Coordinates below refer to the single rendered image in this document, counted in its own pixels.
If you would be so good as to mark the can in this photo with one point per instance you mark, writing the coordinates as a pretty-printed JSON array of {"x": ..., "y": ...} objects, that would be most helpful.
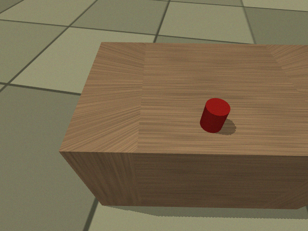
[{"x": 214, "y": 115}]

